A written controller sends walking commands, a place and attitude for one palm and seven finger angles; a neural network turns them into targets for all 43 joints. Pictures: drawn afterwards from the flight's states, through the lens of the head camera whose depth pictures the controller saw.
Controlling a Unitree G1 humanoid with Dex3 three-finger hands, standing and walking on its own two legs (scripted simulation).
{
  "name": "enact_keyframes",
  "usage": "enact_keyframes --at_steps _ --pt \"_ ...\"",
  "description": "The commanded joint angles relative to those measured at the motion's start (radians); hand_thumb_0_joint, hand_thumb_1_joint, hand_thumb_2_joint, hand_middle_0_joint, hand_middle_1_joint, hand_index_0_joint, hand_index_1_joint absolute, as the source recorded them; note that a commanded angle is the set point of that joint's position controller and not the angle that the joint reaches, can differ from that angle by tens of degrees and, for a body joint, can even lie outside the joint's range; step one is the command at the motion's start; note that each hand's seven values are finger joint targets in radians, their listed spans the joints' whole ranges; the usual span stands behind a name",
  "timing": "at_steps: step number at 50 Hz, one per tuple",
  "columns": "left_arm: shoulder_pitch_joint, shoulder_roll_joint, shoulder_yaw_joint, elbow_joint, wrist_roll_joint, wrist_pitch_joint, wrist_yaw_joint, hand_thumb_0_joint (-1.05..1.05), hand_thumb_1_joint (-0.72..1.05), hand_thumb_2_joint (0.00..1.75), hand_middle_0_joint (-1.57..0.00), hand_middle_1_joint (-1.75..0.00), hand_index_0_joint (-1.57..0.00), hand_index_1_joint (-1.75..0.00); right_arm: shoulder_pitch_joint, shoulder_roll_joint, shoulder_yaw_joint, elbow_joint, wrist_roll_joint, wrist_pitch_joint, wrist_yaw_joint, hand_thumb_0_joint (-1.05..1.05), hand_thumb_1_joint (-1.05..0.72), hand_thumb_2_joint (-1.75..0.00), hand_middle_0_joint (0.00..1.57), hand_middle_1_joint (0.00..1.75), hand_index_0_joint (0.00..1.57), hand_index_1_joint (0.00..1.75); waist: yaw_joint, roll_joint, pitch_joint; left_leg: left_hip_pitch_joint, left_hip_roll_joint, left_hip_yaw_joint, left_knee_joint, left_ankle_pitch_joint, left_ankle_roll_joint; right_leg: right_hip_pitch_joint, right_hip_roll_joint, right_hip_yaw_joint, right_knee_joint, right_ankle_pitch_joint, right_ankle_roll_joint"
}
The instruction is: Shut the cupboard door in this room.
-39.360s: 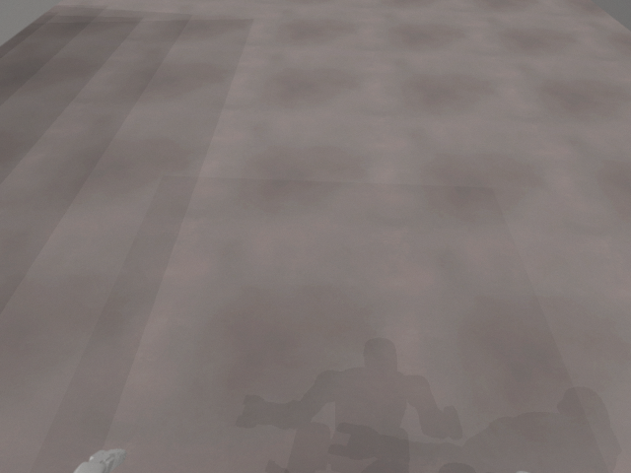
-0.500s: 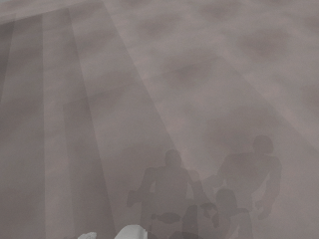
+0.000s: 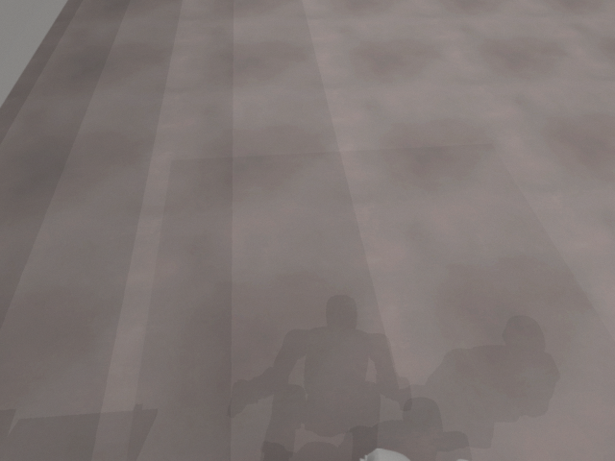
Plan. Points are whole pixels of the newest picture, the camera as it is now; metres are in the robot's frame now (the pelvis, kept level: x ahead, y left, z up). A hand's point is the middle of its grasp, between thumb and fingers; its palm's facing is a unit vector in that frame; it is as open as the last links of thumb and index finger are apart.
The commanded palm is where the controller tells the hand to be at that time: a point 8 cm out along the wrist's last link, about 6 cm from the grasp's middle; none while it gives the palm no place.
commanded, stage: turn or walk to find it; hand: left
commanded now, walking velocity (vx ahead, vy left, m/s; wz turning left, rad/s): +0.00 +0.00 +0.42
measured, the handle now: out of the picture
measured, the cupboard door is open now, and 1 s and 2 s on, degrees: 88 88 88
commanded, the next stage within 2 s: stand and wait in 1.96 s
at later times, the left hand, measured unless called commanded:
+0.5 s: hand out of the picture +0.00 +0.16 -0.16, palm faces +0.27 -0.93 -0.26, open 7.3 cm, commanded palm none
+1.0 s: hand out of the picture -0.01 +0.18 -0.16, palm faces +0.44 -0.86 -0.26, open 7.4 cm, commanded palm none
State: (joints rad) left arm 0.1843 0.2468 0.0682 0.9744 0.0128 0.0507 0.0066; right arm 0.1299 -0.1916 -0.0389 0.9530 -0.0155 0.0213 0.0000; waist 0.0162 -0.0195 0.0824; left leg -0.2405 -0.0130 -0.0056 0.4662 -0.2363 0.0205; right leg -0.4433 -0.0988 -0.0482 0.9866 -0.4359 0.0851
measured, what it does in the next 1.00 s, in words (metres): steps on the spot, turning left: right foot, then left foot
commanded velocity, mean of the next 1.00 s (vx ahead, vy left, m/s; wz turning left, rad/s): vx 0.00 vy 0.00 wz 0.42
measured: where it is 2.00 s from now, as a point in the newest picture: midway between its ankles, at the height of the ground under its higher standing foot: outside the picture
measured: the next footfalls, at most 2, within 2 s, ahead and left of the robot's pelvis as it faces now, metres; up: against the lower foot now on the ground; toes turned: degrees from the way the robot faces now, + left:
right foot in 0.16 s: +0.05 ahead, -0.14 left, +0.00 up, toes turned -1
left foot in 0.62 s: -0.02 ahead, +0.10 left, +0.00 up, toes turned +22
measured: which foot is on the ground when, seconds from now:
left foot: down 0.00-0.16, up 0.18-0.60, down 0.62-1.00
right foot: up 0.00-0.14, down 0.16-0.62, up 0.64-1.00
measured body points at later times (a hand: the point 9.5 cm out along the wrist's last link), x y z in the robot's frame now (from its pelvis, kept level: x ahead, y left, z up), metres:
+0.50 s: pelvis +0.00 -0.05 +0.00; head +0.05 -0.05 +0.45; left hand -0.01 +0.20 -0.14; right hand +0.11 -0.28 -0.16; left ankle -0.06 +0.10 -0.69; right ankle +0.01 -0.14 -0.74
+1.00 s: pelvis -0.01 -0.04 -0.01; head +0.03 -0.04 +0.44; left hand -0.03 +0.23 -0.14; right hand +0.16 -0.23 -0.16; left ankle -0.05 +0.08 -0.74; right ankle +0.05 -0.15 -0.74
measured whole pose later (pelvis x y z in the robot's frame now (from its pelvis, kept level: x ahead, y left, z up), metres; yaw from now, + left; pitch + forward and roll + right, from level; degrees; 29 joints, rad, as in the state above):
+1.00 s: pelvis -0.01 -0.04 -0.01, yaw +26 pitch +0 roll +1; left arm 0.15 0.21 0.05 0.94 0.01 0.03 0.01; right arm 0.17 -0.20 -0.05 0.96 -0.02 0.04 0.00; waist -0.01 0.02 0.07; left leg -0.28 -0.02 -0.06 0.54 -0.26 -0.02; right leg -0.31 -0.06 -0.07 0.62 -0.34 0.08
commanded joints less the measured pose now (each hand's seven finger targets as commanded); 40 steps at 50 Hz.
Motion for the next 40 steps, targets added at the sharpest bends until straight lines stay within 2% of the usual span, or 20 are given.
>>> enact_keyframes --at_steps 1,4,6,7,8,9,10,12,14,19,24,26,28,29,30,31,32,34,36,40 --pt "-0.011 0.049 0.002 -0.091 -0.001 -0.024 0.003 0.00 0.90 0.90 -0.20 -0.30 -0.20 -0.30 0.055 -0.206 -0.062 -0.052 -0.009 -0.009 -0.012 0.00 -0.90 -0.90 0.20 0.30 0.20 0.30 -0.037 0.174 -0.107 0.101 0.240 -0.243 -0.110 0.355 0.147 0.003 0.024 -0.007 -0.152 -0.019 -0.003" --pt "0.033 0.048 0.002 -0.086 -0.006 -0.036 0.005 0.00 0.90 0.90 -0.20 -0.30 -0.20 -0.30 0.038 -0.205 -0.067 -0.059 -0.010 -0.004 -0.010 0.00 -0.90 -0.90 0.20 0.30 0.20 0.30 -0.019 0.192 -0.128 0.049 0.213 -0.266 -0.056 0.402 0.127 0.133 0.061 -0.031 -0.334 0.048 -0.013" --pt "0.109 0.072 0.008 -0.067 -0.005 -0.051 0.010 0.00 0.90 0.90 -0.20 -0.30 -0.20 -0.30 0.021 -0.180 -0.065 -0.065 0.000 -0.004 -0.007 0.00 -0.90 -0.90 0.20 0.30 0.20 0.30 0.021 0.131 -0.150 -0.062 0.152 -0.240 0.034 0.275 0.066 0.318 0.038 -0.022 -0.565 0.234 -0.022" --pt "0.143 0.141 0.020 -0.063 0.008 -0.064 0.017 0.00 0.90 0.90 -0.20 -0.30 -0.20 -0.30 0.038 -0.129 -0.059 -0.072 0.009 -0.005 0.000 0.00 -0.90 -0.90 0.20 0.30 0.20 0.30 0.034 -0.050 -0.174 -0.201 0.059 -0.149 0.187 0.061 0.003 0.448 -0.132 0.141 -0.667 0.290 -0.068" --pt "0.139 0.216 0.034 -0.075 0.017 -0.065 0.021 0.00 0.90 0.90 -0.20 -0.30 -0.20 -0.30 0.023 -0.081 -0.051 -0.106 0.008 -0.004 0.003 0.00 -0.90 -0.90 0.20 0.30 0.20 0.30 0.038 -0.277 -0.123 -0.332 -0.059 -0.034 0.404 -0.331 -0.049 0.431 -0.357 0.344 -0.695 0.421 -0.184" --pt "0.126 0.200 0.040 -0.084 0.005 -0.069 0.024 0.00 0.90 0.90 -0.20 -0.30 -0.20 -0.30 0.015 -0.135 -0.064 -0.097 -0.002 0.015 -0.002 0.00 -0.90 -0.90 0.20 0.30 0.20 0.30 0.046 -0.289 -0.113 -0.300 -0.010 -0.104 0.569 -0.365 -0.041 0.294 -0.385 0.363 -0.722 0.388 -0.236" --pt "0.069 0.172 0.036 -0.096 0.006 -0.065 0.026 0.00 0.90 0.90 -0.20 -0.30 -0.20 -0.30 0.012 -0.136 -0.071 -0.080 -0.001 0.022 0.001 0.00 -0.90 -0.90 0.20 0.30 0.20 0.30 0.018 -0.209 -0.064 -0.308 -0.002 -0.105 0.690 -0.311 -0.040 0.243 -0.347 0.323 -0.723 0.332 -0.248" --pt "-0.013 0.111 0.020 -0.117 0.004 -0.063 0.028 0.00 0.90 0.90 -0.20 -0.30 -0.20 -0.30 0.065 -0.117 -0.068 -0.034 -0.005 0.028 0.012 0.00 -0.90 -0.90 0.20 0.30 0.20 0.30 -0.032 -0.097 -0.059 -0.310 0.028 -0.082 0.760 -0.190 -0.057 0.250 -0.253 0.140 -0.674 0.392 -0.203" --pt "0.005 0.093 0.016 -0.118 0.008 -0.072 0.027 0.00 0.90 0.90 -0.20 -0.30 -0.20 -0.30 0.079 -0.103 -0.061 -0.022 -0.005 0.030 0.016 0.00 -0.90 -0.90 0.20 0.30 0.20 0.30 -0.024 -0.145 -0.068 -0.299 0.033 -0.052 0.749 -0.146 -0.075 0.269 -0.223 0.065 -0.664 0.464 -0.186" --pt "0.107 0.127 0.025 -0.077 0.012 -0.070 0.025 0.00 0.90 0.90 -0.20 -0.30 -0.20 -0.30 0.004 -0.088 -0.044 -0.032 0.000 0.028 0.015 0.00 -0.90 -0.90 0.20 0.30 0.20 0.30 0.025 -0.144 -0.088 -0.271 0.041 0.005 0.549 -0.204 -0.093 0.369 -0.247 0.020 -0.632 0.611 -0.208" --pt "0.137 0.163 0.038 -0.048 0.017 -0.062 0.023 0.00 0.90 0.90 -0.20 -0.30 -0.20 -0.30 -0.032 -0.075 -0.025 -0.043 0.008 0.012 0.013 0.00 -0.90 -0.90 0.20 0.30 0.20 0.30 0.050 -0.191 -0.121 -0.195 0.036 0.063 0.311 -0.237 -0.076 0.427 -0.267 -0.006 -0.573 0.719 -0.224" --pt "0.126 0.172 0.039 -0.041 0.015 -0.059 0.021 0.00 0.90 0.90 -0.20 -0.30 -0.20 -0.30 -0.008 -0.080 -0.023 -0.039 0.009 0.007 0.010 0.00 -0.90 -0.90 0.20 0.30 0.20 0.30 0.033 -0.184 -0.133 -0.134 0.028 0.089 0.213 -0.191 -0.069 0.415 -0.267 -0.028 -0.545 0.717 -0.208" --pt "0.103 0.168 0.039 -0.038 0.009 -0.055 0.020 0.00 0.90 0.90 -0.20 -0.30 -0.20 -0.30 0.036 -0.095 -0.025 -0.031 0.007 -0.001 0.010 0.00 -0.90 -0.90 0.20 0.30 0.20 0.30 0.000 -0.161 -0.145 -0.005 0.030 0.105 0.037 -0.056 -0.056 0.351 -0.250 -0.070 -0.475 0.640 -0.158" --pt "0.088 0.156 0.038 -0.044 0.000 -0.049 0.018 0.00 0.90 0.90 -0.20 -0.30 -0.20 -0.30 0.079 -0.130 -0.033 -0.021 0.005 -0.010 0.011 0.00 -0.90 -0.90 0.20 0.30 0.20 0.30 -0.032 -0.081 -0.166 0.126 0.067 0.068 -0.073 0.082 -0.039 0.255 -0.226 -0.109 -0.384 0.531 -0.114" --pt "0.110 0.103 0.031 -0.068 -0.005 -0.041 0.013 0.00 0.90 0.90 -0.20 -0.30 -0.20 -0.30 0.105 -0.222 -0.056 -0.025 -0.004 -0.018 0.008 0.00 -0.90 -0.90 0.20 0.30 0.20 0.30 -0.042 0.169 -0.195 0.279 0.266 -0.199 -0.111 0.318 0.049 0.041 -0.108 -0.160 -0.204 0.217 -0.044" --pt "0.062 0.055 0.005 -0.100 -0.002 -0.037 0.010 0.00 0.90 0.90 -0.20 -0.30 -0.20 -0.30 0.151 -0.286 -0.070 -0.020 0.000 -0.010 0.003 0.00 -0.90 -0.90 0.20 0.30 0.20 0.30 -0.068 0.316 -0.171 0.282 0.432 -0.343 -0.130 0.606 0.169 -0.094 -0.033 -0.123 -0.050 -0.232 -0.011" --pt "-0.002 0.068 0.001 -0.103 0.004 -0.021 0.019 0.00 0.90 0.90 -0.20 -0.30 -0.20 -0.30 0.162 -0.274 -0.067 -0.003 -0.002 -0.009 -0.008 0.00 -0.90 -0.90 0.20 0.30 0.20 0.30 -0.085 0.292 -0.153 0.195 0.419 -0.329 -0.136 0.503 0.197 -0.073 -0.039 -0.032 0.035 -0.230 -0.017" --pt "-0.028 0.072 0.012 -0.083 0.000 -0.023 0.009 0.00 0.90 0.90 -0.20 -0.30 -0.20 -0.30 0.082 -0.228 -0.057 -0.020 -0.008 -0.010 -0.022 0.00 -0.90 -0.90 0.20 0.30 0.20 0.30 -0.055 0.228 -0.081 0.139 0.337 -0.273 -0.129 0.433 0.184 -0.117 -0.035 0.009 0.094 -0.113 -0.016" --pt "0.019 0.067 0.011 -0.058 0.001 -0.024 0.001 0.00 0.90 0.90 -0.20 -0.30 -0.20 -0.30 0.032 -0.205 -0.047 -0.036 -0.006 -0.016 -0.022 0.00 -0.90 -0.90 0.20 0.30 0.20 0.30 -0.021 0.171 -0.097 0.149 0.274 -0.188 -0.116 0.459 0.145 -0.093 -0.020 0.001 0.088 -0.029 -0.009" --pt "0.004 0.061 0.007 -0.064 -0.001 -0.021 0.001 0.00 0.90 0.90 -0.20 -0.30 -0.20 -0.30 0.052 -0.204 -0.051 -0.038 -0.004 -0.016 -0.017 0.00 -0.90 -0.90 0.20 0.30 0.20 0.30 -0.032 0.178 -0.088 0.118 0.249 -0.184 -0.129 0.409 0.138 -0.052 -0.002 -0.004 0.005 -0.007 0.000"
